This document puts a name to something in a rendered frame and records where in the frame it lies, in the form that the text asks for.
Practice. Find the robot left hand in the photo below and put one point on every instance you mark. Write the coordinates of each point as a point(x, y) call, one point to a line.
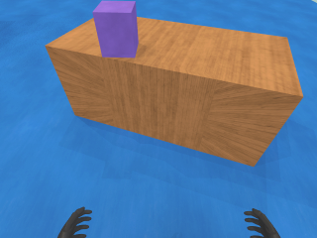
point(69, 228)

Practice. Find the pedestal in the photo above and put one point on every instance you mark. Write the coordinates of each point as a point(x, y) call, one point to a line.
point(222, 92)

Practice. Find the robot right hand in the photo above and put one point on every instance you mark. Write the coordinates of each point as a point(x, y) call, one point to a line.
point(266, 228)

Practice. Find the carton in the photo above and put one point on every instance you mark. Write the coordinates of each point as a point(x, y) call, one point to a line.
point(117, 28)

